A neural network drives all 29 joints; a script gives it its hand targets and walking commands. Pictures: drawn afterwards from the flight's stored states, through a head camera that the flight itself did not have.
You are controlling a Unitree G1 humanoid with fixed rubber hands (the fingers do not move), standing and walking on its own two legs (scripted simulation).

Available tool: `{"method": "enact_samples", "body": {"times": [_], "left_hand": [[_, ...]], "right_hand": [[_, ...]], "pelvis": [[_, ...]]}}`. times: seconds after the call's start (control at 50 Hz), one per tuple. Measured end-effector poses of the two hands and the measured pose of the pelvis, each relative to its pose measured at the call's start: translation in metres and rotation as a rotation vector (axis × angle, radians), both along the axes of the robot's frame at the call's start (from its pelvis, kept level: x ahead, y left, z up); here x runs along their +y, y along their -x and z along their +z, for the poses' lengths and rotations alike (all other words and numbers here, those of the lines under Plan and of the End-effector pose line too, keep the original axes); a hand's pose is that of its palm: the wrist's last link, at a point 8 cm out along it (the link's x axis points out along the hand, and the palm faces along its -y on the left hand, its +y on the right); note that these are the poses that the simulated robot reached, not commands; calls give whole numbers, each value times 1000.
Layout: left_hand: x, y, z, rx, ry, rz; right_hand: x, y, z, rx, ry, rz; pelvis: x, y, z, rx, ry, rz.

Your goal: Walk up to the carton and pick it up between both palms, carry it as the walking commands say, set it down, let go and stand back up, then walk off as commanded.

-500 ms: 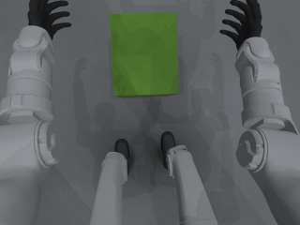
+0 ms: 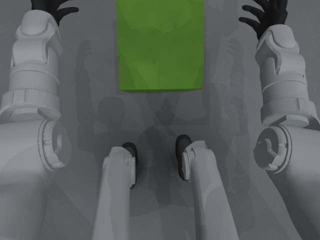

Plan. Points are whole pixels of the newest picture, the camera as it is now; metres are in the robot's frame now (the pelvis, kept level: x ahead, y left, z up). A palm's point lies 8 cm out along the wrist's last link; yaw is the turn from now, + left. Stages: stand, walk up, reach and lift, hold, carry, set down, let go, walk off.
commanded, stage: reach and lift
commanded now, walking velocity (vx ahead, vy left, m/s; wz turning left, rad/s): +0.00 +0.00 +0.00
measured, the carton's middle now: (158, 47) +0.57 -0.03 -0.44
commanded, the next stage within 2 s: none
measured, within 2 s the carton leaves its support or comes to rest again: neither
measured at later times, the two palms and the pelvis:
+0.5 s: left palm (83, 41) +0.55 +0.18 -0.28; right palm (234, 48) +0.52 -0.23 -0.27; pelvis -0.02 +0.00 -0.13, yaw +0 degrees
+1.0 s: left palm (94, 52) +0.55 +0.18 -0.38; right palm (219, 55) +0.52 -0.22 -0.37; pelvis -0.03 +0.00 -0.20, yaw +0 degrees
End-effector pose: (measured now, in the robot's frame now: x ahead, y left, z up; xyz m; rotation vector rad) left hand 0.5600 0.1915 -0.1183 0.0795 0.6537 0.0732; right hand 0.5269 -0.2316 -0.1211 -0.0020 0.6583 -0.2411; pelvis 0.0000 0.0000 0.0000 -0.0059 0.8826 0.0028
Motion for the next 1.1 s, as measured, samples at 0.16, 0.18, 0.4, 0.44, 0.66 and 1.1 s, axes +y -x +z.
{"method": "enact_samples", "body": {"times": [0.16, 0.18, 0.4, 0.44, 0.66, 1.1], "left_hand": [[-1, 1, -58, 0, -9, 1], [-1, 1, -64, 2, -10, 1], [-8, 4, -128, 23, -12, -1], [-10, 5, -140, 27, -13, -1], [-14, 10, -203, 51, -18, -2], [-12, 10, -254, 44, -8, -2]], "right_hand": [[1, 1, -55, 0, 13, 2], [1, 1, -61, 1, 14, 2], [2, 4, -123, 21, 16, 0], [3, 5, -135, 25, 15, -1], [6, 8, -200, 52, 10, -4], [10, 2, -247, 51, 13, -5]], "pelvis": [[1, 8, -53, 2, 6, -1], [2, 9, -59, 0, 6, -1], [2, 18, -112, -53, 7, -2], [2, 19, -121, -66, 5, -1], [0, 24, -164, -144, 1, 2], [0, 26, -205, -246, 13, 13]]}}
